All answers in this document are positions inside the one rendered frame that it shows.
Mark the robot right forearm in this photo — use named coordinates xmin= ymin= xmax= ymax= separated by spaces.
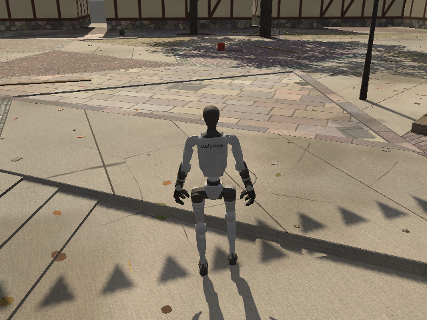
xmin=239 ymin=161 xmax=254 ymax=191

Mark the right robot hand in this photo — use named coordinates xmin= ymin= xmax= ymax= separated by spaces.
xmin=240 ymin=189 xmax=256 ymax=206

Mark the right robot thigh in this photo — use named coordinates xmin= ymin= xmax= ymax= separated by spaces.
xmin=222 ymin=185 xmax=236 ymax=223

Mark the robot left upper arm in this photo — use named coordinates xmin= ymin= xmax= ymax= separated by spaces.
xmin=181 ymin=135 xmax=198 ymax=173

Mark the robot thigh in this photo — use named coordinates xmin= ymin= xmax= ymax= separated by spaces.
xmin=222 ymin=185 xmax=236 ymax=223
xmin=191 ymin=187 xmax=207 ymax=235

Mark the left robot hand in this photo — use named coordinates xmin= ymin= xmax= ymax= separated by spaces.
xmin=173 ymin=189 xmax=189 ymax=205

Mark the robot left forearm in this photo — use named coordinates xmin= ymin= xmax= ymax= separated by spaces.
xmin=175 ymin=162 xmax=187 ymax=191

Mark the robot right upper arm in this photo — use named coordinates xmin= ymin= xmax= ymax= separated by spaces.
xmin=226 ymin=134 xmax=246 ymax=171

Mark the left robot thigh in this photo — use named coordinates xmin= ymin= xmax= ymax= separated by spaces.
xmin=191 ymin=187 xmax=207 ymax=235

